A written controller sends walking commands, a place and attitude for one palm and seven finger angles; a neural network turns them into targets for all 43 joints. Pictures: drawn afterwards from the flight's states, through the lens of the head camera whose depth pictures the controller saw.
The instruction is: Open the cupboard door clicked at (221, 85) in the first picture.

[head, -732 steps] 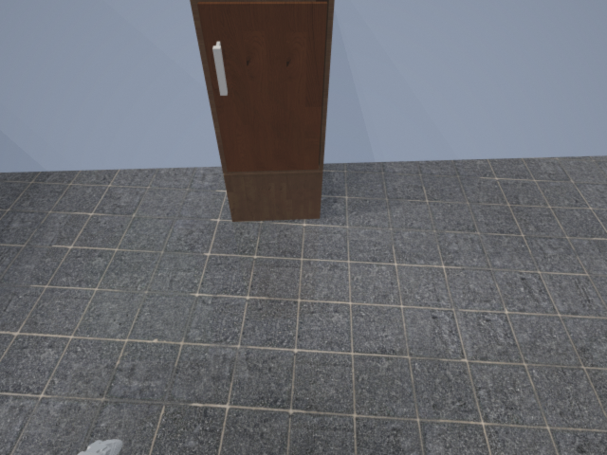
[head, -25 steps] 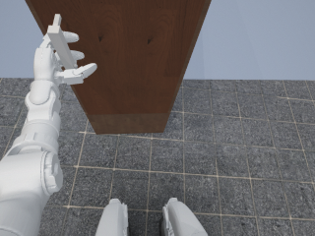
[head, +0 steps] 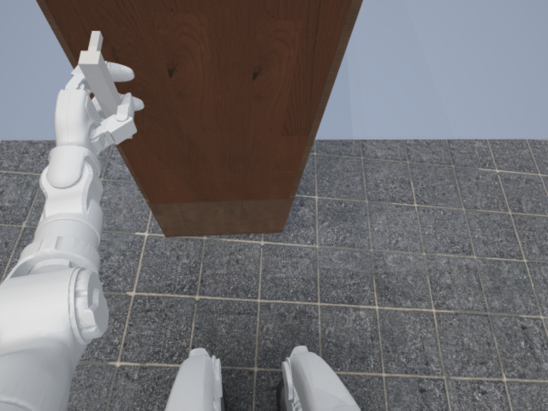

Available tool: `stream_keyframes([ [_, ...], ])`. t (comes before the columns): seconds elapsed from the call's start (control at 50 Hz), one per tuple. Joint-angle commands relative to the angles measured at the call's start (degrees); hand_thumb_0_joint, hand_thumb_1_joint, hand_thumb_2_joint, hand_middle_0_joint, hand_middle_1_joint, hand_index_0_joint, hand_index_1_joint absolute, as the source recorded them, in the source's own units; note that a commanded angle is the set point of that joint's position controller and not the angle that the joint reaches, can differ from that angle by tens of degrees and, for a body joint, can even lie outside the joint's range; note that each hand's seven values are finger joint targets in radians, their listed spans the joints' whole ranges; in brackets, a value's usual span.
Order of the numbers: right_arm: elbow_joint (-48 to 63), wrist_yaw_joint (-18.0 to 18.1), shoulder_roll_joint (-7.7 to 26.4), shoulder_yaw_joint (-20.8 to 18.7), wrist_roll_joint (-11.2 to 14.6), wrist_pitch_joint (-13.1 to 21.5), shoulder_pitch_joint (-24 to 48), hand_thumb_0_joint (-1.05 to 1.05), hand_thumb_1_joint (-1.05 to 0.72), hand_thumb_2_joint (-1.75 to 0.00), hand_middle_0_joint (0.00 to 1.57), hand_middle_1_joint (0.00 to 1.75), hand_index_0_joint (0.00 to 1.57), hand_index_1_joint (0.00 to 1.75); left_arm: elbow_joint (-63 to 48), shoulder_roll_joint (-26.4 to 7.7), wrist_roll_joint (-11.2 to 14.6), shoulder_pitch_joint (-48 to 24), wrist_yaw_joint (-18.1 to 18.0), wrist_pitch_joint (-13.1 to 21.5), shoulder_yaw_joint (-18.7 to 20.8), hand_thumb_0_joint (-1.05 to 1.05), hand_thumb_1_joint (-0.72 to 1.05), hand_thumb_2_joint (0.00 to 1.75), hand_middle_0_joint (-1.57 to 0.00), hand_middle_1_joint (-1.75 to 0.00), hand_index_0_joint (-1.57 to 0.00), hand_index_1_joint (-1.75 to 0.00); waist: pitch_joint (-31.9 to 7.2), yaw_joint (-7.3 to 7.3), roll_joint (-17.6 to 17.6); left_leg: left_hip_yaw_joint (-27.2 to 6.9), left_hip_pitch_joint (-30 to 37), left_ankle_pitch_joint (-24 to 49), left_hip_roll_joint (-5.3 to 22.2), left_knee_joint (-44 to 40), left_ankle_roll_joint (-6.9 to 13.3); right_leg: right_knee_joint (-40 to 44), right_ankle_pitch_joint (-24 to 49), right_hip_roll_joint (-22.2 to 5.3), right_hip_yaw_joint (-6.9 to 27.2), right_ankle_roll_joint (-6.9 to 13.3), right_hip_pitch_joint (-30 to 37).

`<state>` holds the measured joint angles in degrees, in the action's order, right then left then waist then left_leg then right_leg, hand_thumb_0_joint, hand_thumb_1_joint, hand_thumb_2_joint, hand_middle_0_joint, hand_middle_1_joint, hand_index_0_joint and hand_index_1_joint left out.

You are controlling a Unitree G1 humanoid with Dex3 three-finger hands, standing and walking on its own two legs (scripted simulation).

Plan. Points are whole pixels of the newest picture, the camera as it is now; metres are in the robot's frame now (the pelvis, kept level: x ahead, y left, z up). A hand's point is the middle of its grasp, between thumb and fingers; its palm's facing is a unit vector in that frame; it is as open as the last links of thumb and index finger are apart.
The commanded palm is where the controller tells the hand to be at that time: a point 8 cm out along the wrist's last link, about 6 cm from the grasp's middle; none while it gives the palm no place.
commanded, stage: pull the door open along its arc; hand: left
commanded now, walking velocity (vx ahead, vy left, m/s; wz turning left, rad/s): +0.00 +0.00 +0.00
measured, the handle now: (111, 89) +0.56 +0.19 +0.07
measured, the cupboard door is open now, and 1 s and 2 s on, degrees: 1 50 51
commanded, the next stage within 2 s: open thumb and fingers to let go in 0.84 s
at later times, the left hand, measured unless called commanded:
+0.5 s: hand (157, 192) +0.40 +0.12 +0.06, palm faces +0.23 -0.97 +0.07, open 5.9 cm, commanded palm +0.34 +0.16 +0.06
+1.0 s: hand (252, 270) +0.29 +0.01 +0.06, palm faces +0.29 -0.96 -0.04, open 5.9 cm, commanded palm +0.25 +0.06 +0.06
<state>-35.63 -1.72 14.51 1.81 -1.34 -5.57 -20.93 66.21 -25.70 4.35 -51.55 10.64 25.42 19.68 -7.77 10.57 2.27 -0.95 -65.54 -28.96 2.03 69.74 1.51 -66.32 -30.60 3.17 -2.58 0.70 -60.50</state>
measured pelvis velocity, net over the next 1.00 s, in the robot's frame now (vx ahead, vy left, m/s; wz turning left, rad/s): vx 0.02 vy -0.05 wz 0.08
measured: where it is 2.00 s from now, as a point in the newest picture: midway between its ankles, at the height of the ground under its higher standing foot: outside the picture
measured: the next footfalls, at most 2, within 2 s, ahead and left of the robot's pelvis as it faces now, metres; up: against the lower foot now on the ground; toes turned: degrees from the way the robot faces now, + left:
none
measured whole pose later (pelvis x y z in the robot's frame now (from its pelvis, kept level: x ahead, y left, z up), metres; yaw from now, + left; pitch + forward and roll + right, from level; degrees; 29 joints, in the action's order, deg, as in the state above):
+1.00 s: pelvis +0.02 -0.05 +0.02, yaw +5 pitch +14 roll +1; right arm -30.5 -2.4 8.9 1.6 -4.4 0.6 -9.7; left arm 10.0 4.2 -6.5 9.6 -30.5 18.0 -17.2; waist -10.8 2.1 1.5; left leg -3.0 -48.4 -27.9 0.6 61.8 -2.8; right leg -63.3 -33.2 2.0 -4.6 4.9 -44.8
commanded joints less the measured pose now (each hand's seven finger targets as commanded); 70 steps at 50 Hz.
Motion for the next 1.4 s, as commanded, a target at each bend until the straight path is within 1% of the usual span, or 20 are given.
stream_keyframes([
  [0.0,3.58,0.86,10.59,-4.07,0.22,0.57,-9.10,0.00,-0.90,-0.90,0.20,0.30,0.20,0.30,-14.32,-11.77,1.33,-19.14,1.07,4.78,1.53,0.00,0.90,0.90,-0.40,-1.35,-0.40,-1.35,-31.15,-1.34,6.79,-3.03,30.32,26.71,-0.56,-6.95,-0.10,7.92,22.93,0.63,0.41,0.93,8.65],
  [0.14,6.84,0.34,9.94,-4.47,1.35,0.04,-6.84,0.00,-0.90,-0.90,0.20,0.30,0.20,0.30,-21.27,-8.49,3.84,-2.35,1.91,3.91,1.04,0.00,0.90,0.90,-0.40,-1.35,-0.40,-1.35,-29.52,-4.69,2.52,-1.16,27.65,25.52,-1.27,-9.39,0.21,9.21,26.02,0.75,0.75,0.86,16.02],
  [0.28,9.66,-0.02,8.42,-4.98,2.42,0.79,-2.95,0.00,-0.90,-0.90,0.20,0.30,0.20,0.30,-34.65,0.92,6.51,15.15,1.03,2.92,-4.89,0.00,0.90,0.90,-0.40,-1.35,-0.40,-1.35,-24.21,-6.39,0.15,0.55,27.17,24.47,-1.64,-11.90,0.18,11.17,28.32,0.18,0.79,0.41,19.52],
  [0.3,9.72,0.14,6.99,-4.85,2.10,1.55,-1.52,0.00,-0.90,-0.90,0.20,0.30,0.20,0.30,-37.56,3.60,10.14,16.25,-5.83,2.69,0.80,0.00,0.90,0.90,-0.40,-1.35,-0.40,-1.35,-23.73,-10.23,-1.00,0.78,26.23,24.24,-1.52,-12.87,-0.46,11.30,26.74,0.24,-0.11,0.34,20.32],
  [0.32,9.87,-0.12,6.94,-4.78,1.73,2.16,-0.87,0.00,-0.90,-0.90,0.20,0.30,0.20,0.30,-38.33,7.73,8.47,18.67,-9.32,2.27,-4.05,0.00,0.90,0.90,-0.40,-1.35,-0.40,-1.35,-22.06,-8.55,0.73,0.74,27.12,23.63,-1.43,-13.10,-0.83,11.31,25.39,0.24,-0.39,0.26,18.34],
  [0.34,9.58,-0.42,7.00,-4.87,1.32,2.64,-1.06,0.00,-0.90,-0.90,0.20,0.30,0.20,0.30,-39.87,8.58,6.95,19.25,-11.64,2.49,-5.47,0.00,0.90,0.90,-0.40,-1.35,-0.40,-1.35,-21.23,-7.97,-0.99,0.45,26.72,23.31,-1.44,-12.62,-0.68,11.03,24.92,0.14,-0.50,0.27,17.83],
  [0.38,9.96,-0.98,6.18,-5.01,0.19,3.04,0.36,0.00,-0.90,-0.90,0.20,0.30,0.20,0.30,-43.98,12.02,4.74,23.98,-19.10,2.70,-6.30,0.00,0.90,0.90,-0.40,-1.35,-0.40,-1.35,-22.60,-9.48,-0.47,0.88,27.15,24.15,-1.45,-12.84,-1.05,10.48,25.53,-0.17,-0.58,0.26,18.90],
  [0.44,10.38,-1.98,5.39,-5.00,-1.17,3.11,1.97,0.00,-0.90,-0.90,0.20,0.30,0.20,0.30,-48.68,17.45,-0.75,28.22,-28.41,2.61,-11.53,0.00,0.90,0.90,-0.40,-1.35,-0.40,-1.35,-21.71,-9.39,-2.03,0.47,27.03,24.63,-1.51,-12.43,-1.17,9.78,25.67,-0.34,-0.91,0.56,19.16],
  [0.58,12.12,-2.63,3.04,-5.13,-2.40,3.48,7.87,0.00,-0.90,-0.90,0.20,0.30,0.20,0.30,-58.99,30.79,-9.09,39.98,-40.60,0.94,-25.68,0.00,0.90,0.90,-0.40,-1.35,-0.40,-1.35,-21.10,-9.58,-3.37,0.38,28.67,22.30,-1.83,-13.07,-1.16,10.76,25.16,-1.21,-0.87,1.07,21.43],
  [0.64,12.69,-1.65,2.31,-4.55,-2.72,4.17,9.20,0.00,-0.90,-0.90,0.20,0.30,0.20,0.30,-60.92,31.72,-11.24,45.23,-41.33,-0.39,-28.49,0.00,0.90,0.90,-0.40,-1.35,-0.40,-1.35,-18.44,-9.11,-6.40,0.36,27.45,19.58,-1.98,-13.35,-0.81,12.37,24.54,-1.52,-0.14,1.07,22.33],
  [0.7,13.52,-0.83,1.10,-3.92,-2.85,5.10,11.13,0.00,-0.90,-0.90,0.20,0.30,0.20,0.30,-64.29,33.98,-12.47,49.87,-41.56,-0.82,-31.78,0.00,0.90,0.90,-0.40,-1.35,-0.40,-1.35,-16.45,-9.60,-5.95,0.46,27.13,17.26,-2.42,-13.83,-0.86,13.44,23.27,-2.12,0.30,1.09,23.07],
  [0.8,15.09,-0.65,-0.68,-2.51,-2.27,7.08,14.06,0.00,-0.90,-0.90,0.20,0.30,0.20,0.30,-70.48,37.67,-10.11,65.69,-40.57,-3.01,-35.17,0.00,0.90,0.90,-0.40,-1.35,-0.40,-1.35,-16.10,-11.30,-5.10,0.83,27.10,16.32,-3.17,-14.15,-1.19,15.09,26.46,-2.87,1.25,0.65,26.71],
  [0.86,14.15,-0.52,-0.73,-2.11,-2.40,8.24,14.98,0.00,-0.90,-0.90,0.20,0.30,0.20,0.30,-70.02,39.73,-10.29,59.31,-41.67,-4.58,-37.03,0.00,0.90,0.90,-0.40,-1.35,-0.40,-1.35,-12.61,-9.17,-5.63,0.06,25.55,13.93,-3.20,-12.69,-1.20,15.77,24.93,-3.49,2.08,0.02,23.33],
  [0.92,12.20,0.05,-0.41,-2.07,-2.87,8.86,14.92,0.00,-0.90,-0.90,0.20,0.30,0.20,0.30,-67.56,36.82,-10.86,48.69,-43.76,-4.56,-33.72,0.00,0.90,0.90,-0.40,-1.35,-0.40,-1.35,-11.41,-7.72,-6.64,-0.62,23.10,11.15,-3.49,-10.90,-1.35,16.32,21.46,-4.45,3.84,-0.61,20.55],
  [0.98,12.10,0.51,-0.73,-2.44,-3.01,9.33,14.72,0.00,-0.90,-0.90,0.20,0.30,0.20,0.30,-66.10,35.81,-10.29,51.24,-43.39,-3.89,-32.01,0.00,0.69,0.81,-0.38,-1.33,-0.38,-1.33,-14.50,-9.04,-8.34,-0.65,21.23,10.96,-3.93,-10.36,-1.58,17.24,24.57,-5.89,6.89,-1.43,24.35],
  [1.06,12.31,0.49,-0.36,-3.06,-2.72,9.57,13.29,0.00,-0.90,-0.90,0.20,0.30,0.20,0.30,-67.84,35.24,-10.47,52.94,-41.40,-2.61,-33.23,0.00,0.41,0.69,-0.36,-1.30,-0.36,-1.30,-16.30,-8.55,-8.94,-0.60,20.24,12.11,-3.91,-10.05,-1.55,17.26,30.49,-7.07,8.88,-2.12,27.69],
  [1.14,11.73,0.58,0.27,-3.47,-2.73,9.86,12.71,0.00,-0.90,-0.90,0.20,0.30,0.20,0.30,-67.57,35.22,-11.03,50.40,-40.17,-1.37,-34.63,0.00,0.13,0.57,-0.35,-1.27,-0.35,-1.27,-15.25,-7.46,-9.28,-1.16,19.09,10.78,-3.73,-9.55,-1.26,17.46,27.88,-7.47,9.57,-2.11,26.36],
  [1.22,11.50,0.88,0.63,-3.66,-2.64,10.03,13.12,0.00,-0.90,-0.90,0.20,0.30,0.20,0.30,-66.27,33.90,-10.21,48.17,-39.87,-0.22,-33.30,0.00,-0.15,0.45,-0.32,-1.24,-0.32,-1.24,-14.83,-7.53,-10.28,-1.20,17.49,8.23,-3.80,-9.02,-1.12,18.49,22.11,-7.97,10.76,-2.37,25.22],
  [1.32,11.28,1.01,0.63,-3.91,-2.60,9.79,12.63,0.00,-0.90,-0.90,0.20,0.30,0.20,0.30,-65.49,33.36,-10.10,47.35,-40.32,0.23,-32.09,0.00,-0.50,0.30,-0.30,-1.20,-0.30,-1.20,-17.26,-8.33,-9.67,-1.01,17.86,9.39,-3.78,-9.15,-1.08,17.54,23.33,-7.79,10.52,-2.13,26.25],
  [1.38,11.36,1.05,0.56,-3.91,-2.59,9.54,12.27,0.00,-0.90,-0.90,0.20,0.30,0.20,0.30,-65.43,32.70,-9.71,47.61,-40.58,-0.04,-30.98,0.00,-0.50,0.30,-0.29,-1.15,-0.29,-1.15,-17.77,-8.80,-9.95,-0.90,17.88,10.40,-3.77,-9.55,-1.16,17.18,25.71,-7.72,10.21,-2.12,27.66],
])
